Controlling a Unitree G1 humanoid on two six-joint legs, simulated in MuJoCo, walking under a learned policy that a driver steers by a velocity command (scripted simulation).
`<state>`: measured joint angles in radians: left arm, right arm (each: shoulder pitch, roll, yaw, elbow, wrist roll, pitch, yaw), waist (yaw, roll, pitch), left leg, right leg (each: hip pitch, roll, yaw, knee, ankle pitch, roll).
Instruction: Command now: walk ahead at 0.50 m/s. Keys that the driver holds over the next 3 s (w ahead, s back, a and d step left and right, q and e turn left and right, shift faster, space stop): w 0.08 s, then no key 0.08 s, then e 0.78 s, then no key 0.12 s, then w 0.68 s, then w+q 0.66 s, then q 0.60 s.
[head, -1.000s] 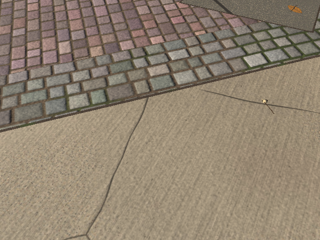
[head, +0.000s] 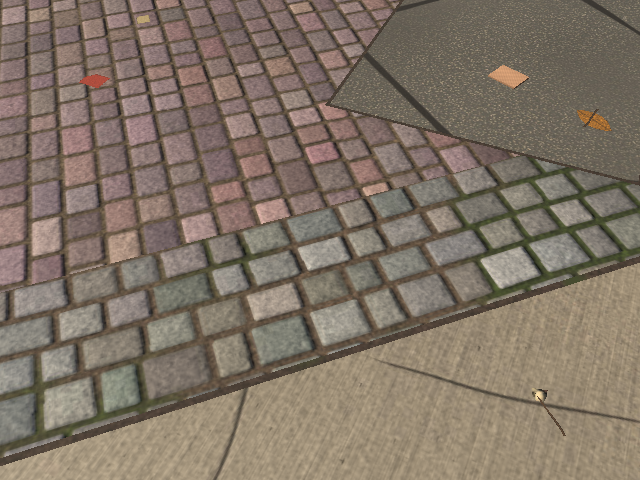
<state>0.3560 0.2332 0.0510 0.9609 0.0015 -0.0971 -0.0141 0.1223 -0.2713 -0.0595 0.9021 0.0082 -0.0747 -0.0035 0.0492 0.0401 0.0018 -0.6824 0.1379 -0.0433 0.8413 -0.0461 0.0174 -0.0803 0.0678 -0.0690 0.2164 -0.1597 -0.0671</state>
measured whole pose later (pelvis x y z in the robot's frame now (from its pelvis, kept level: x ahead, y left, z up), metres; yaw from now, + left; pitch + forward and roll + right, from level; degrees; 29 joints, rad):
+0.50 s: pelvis +0.20 +0.06 -0.01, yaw -8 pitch +2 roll +1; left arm 0.21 0.27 0.09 0.86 -0.01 0.03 0.04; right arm 0.11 -0.24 -0.05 0.92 -0.03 -0.05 -0.02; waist 0.00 -0.03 0.05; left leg -0.30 0.02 0.17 0.38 -0.10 0.05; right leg -0.59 -0.08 0.00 1.00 -0.35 0.04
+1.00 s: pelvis +0.23 +0.01 +0.00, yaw -24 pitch +3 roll +2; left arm 0.18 0.29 0.09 0.74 -0.01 0.01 0.04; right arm 0.04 -0.31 -0.09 0.88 0.00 0.01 -0.04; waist 0.00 0.02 0.04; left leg -0.52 0.00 -0.05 0.90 -0.34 -0.07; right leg -0.29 0.04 0.08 0.43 -0.18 -0.06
